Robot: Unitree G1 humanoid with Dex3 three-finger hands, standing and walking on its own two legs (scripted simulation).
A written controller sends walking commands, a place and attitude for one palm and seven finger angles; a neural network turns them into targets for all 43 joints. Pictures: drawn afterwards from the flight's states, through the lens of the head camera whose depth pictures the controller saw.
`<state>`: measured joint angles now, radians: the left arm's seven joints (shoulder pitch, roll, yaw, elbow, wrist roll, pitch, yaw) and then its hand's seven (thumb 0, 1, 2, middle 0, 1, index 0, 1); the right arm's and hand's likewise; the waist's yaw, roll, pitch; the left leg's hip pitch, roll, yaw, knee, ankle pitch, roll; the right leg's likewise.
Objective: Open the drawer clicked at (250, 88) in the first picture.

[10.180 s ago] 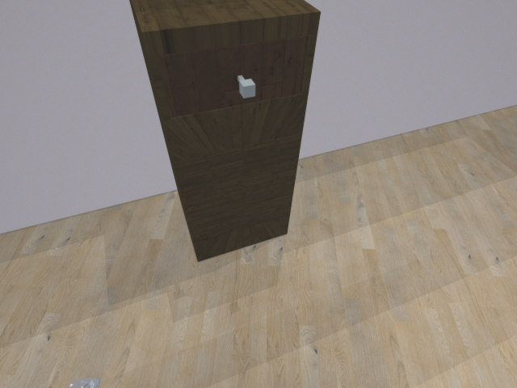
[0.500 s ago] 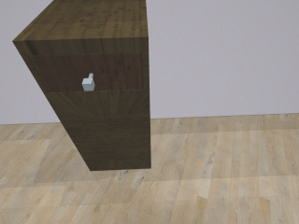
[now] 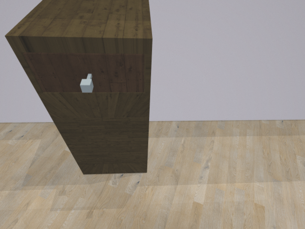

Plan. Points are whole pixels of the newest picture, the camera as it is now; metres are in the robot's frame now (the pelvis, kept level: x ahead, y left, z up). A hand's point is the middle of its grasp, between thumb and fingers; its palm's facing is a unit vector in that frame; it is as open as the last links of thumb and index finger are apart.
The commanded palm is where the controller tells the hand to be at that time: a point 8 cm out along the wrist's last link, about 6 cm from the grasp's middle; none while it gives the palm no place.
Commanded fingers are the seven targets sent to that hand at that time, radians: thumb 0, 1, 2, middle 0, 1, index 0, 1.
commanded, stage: look again from close up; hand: left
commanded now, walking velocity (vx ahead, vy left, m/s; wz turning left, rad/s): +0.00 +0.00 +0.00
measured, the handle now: (88, 82) +0.55 +0.26 +0.07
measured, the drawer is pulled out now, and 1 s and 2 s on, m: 0.00 0.00 0.00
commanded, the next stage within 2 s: raise the hand with hooked fingers in 0.26 s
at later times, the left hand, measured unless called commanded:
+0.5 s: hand out of the picture +0.12 +0.22 -0.10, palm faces -0.04 -0.84 -0.55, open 7.4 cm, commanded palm +0.12 +0.22 -0.04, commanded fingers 0.00 0.71 0.82 -0.21 -0.42 -0.21 -0.42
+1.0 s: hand (66, 191) +0.20 +0.22 +0.01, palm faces +0.09 -0.10 -0.99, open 9.9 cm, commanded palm +0.18 +0.22 +0.06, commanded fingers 0.00 0.13 0.57 -0.25 -0.80 -0.25 -0.80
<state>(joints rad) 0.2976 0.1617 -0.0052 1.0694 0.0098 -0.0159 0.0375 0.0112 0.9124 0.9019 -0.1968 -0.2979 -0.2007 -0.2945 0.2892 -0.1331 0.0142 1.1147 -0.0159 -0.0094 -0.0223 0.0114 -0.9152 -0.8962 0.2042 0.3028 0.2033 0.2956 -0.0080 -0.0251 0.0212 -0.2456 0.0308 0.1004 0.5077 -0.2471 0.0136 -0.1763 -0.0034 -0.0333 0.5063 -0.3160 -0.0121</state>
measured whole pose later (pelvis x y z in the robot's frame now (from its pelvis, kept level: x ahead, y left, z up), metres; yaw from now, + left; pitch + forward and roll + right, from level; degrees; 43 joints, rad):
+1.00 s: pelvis -0.01 -0.04 -0.02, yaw +3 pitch +4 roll +1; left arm 0.26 0.36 -0.07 0.01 0.98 0.10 0.35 0.01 0.33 0.66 -0.26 -0.65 -0.26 -0.65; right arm 0.05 -0.22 -0.01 0.59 -0.05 0.06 -0.01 0.01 -0.91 -0.90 0.20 0.30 0.20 0.30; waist 0.09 0.04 -0.08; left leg -0.47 0.04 0.04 0.72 -0.32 -0.02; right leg -0.39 0.00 -0.09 0.76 -0.44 -0.06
